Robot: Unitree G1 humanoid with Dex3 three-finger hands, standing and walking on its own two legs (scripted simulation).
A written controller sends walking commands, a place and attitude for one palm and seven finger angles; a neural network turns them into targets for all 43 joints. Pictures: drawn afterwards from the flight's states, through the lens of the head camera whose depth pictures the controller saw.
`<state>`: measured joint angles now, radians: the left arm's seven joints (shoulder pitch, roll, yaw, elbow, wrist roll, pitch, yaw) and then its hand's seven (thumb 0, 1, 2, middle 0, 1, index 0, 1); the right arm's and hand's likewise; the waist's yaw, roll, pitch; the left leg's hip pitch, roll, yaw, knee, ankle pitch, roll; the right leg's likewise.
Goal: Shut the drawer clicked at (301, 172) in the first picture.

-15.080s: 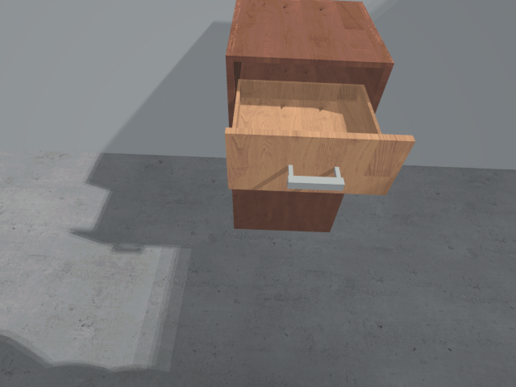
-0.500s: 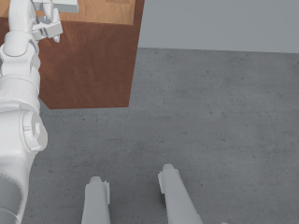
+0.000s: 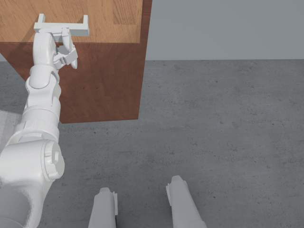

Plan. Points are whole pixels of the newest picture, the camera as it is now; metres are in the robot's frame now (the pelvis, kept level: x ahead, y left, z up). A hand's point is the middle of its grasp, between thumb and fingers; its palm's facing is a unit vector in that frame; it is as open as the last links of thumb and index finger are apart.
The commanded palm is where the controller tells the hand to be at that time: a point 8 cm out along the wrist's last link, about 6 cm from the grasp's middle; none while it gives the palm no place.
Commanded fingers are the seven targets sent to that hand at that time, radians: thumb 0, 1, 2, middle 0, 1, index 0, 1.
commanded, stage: pull the fist back off the drawer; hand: left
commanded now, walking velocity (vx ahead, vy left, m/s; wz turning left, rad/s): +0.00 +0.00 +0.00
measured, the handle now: (63, 23) +0.63 +0.16 +0.08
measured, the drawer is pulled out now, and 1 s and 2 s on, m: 0.00 0.00 0.00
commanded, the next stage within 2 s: draw the hand back to the body in 0.08 s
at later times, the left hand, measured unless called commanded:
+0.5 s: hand (51, 70) +0.45 +0.16 +0.13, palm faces -0.01 -1.00 -0.04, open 3.3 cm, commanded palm +0.41 +0.21 +0.15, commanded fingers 0.00 0.90 0.90 -1.40 -1.60 -1.40 -1.60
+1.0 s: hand out of the picture +0.32 +0.18 +0.22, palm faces +0.33 -0.89 -0.30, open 3.2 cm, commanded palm +0.27 +0.22 +0.24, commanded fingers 0.00 0.90 0.90 -1.40 -1.60 -1.40 -1.60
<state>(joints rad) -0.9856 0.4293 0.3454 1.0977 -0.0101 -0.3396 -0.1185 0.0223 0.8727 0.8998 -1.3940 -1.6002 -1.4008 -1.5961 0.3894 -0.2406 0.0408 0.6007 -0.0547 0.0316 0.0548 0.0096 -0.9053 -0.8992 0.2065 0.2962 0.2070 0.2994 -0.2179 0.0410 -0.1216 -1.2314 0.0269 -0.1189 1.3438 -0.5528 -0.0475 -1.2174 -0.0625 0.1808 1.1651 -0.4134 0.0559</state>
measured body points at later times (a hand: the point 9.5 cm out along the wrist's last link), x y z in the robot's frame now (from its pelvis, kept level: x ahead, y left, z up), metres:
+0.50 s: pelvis +0.05 -0.02 +0.06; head +0.13 -0.01 +0.50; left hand +0.44 +0.22 +0.13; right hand +0.14 -0.27 -0.05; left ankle +0.04 +0.14 -0.61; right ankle +0.09 -0.25 -0.61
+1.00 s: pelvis +0.06 -0.05 +0.10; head +0.06 -0.07 +0.55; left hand +0.30 +0.23 +0.24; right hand +0.27 -0.26 +0.04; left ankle +0.04 +0.14 -0.61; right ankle +0.09 -0.25 -0.61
